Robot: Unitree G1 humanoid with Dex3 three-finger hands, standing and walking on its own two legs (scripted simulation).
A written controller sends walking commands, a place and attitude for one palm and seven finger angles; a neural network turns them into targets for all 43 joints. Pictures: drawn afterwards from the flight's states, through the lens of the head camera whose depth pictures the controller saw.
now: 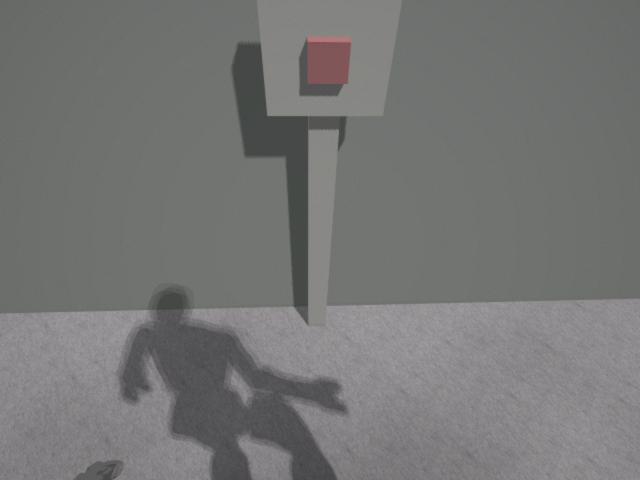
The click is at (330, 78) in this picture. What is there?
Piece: button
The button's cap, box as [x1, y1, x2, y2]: [307, 36, 350, 83]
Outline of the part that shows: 307,36 307,83 347,83 350,49 349,37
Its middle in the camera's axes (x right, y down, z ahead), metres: +0.01 -0.28 +0.61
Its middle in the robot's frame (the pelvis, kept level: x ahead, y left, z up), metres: +0.68 +0.03 +0.19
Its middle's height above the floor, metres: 0.96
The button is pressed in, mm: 0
